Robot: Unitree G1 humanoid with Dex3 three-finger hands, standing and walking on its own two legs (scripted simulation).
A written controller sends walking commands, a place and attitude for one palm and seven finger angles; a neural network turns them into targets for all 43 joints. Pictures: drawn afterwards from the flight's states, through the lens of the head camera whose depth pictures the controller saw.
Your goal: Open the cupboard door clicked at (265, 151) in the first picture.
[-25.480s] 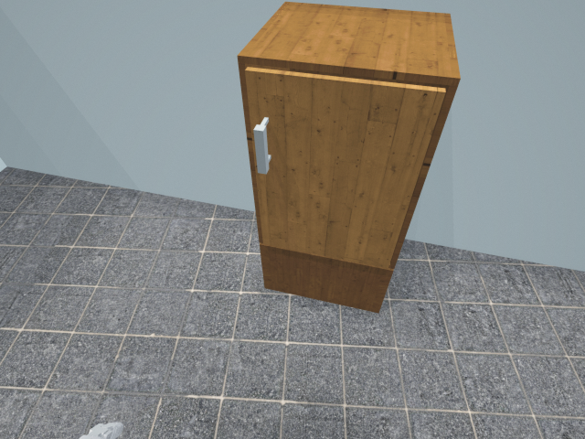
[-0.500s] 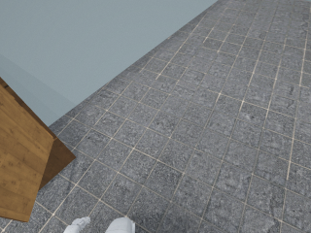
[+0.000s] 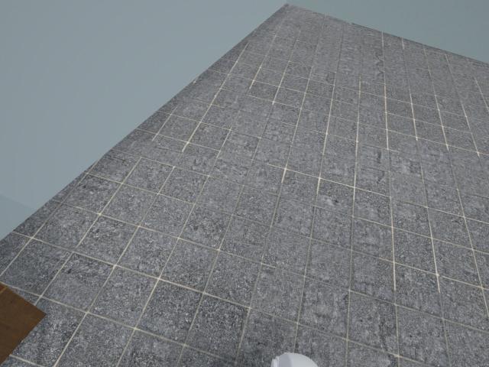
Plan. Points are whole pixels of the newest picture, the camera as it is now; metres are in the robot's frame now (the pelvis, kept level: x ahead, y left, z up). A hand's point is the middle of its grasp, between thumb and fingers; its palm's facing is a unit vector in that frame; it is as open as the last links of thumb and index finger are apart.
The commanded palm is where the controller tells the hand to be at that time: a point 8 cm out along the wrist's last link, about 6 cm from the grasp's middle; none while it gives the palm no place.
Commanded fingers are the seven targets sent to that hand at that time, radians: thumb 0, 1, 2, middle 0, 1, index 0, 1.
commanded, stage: walk to a spot facing it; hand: left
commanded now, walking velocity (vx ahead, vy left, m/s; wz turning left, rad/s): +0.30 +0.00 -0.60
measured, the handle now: out of the picture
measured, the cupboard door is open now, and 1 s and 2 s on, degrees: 43 43 43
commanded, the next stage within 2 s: turn to face it in 0.88 s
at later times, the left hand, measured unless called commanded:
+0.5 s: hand (231, 260) +0.36 +0.05 -0.17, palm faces -0.31 -0.93 -0.22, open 7.3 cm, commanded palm none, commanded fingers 0.00 0.90 0.90 -0.20 -0.30 -0.20 -0.30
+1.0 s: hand (246, 241) +0.42 +0.02 -0.19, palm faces -0.34 -0.93 -0.14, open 7.4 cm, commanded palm none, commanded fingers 0.00 0.90 0.90 -0.20 -0.30 -0.20 -0.30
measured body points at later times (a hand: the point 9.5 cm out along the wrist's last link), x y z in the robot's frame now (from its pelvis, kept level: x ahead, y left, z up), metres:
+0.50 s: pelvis +0.20 -0.10 -0.01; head +0.24 -0.12 +0.44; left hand +0.37 +0.10 -0.15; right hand +0.12 -0.31 -0.17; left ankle +0.21 +0.10 -0.63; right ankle +0.20 -0.11 -0.74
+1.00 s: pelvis +0.46 -0.16 -0.02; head +0.49 -0.16 +0.43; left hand +0.44 +0.07 -0.18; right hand +0.47 -0.41 -0.15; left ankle +0.52 -0.12 -0.74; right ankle +0.25 -0.16 -0.64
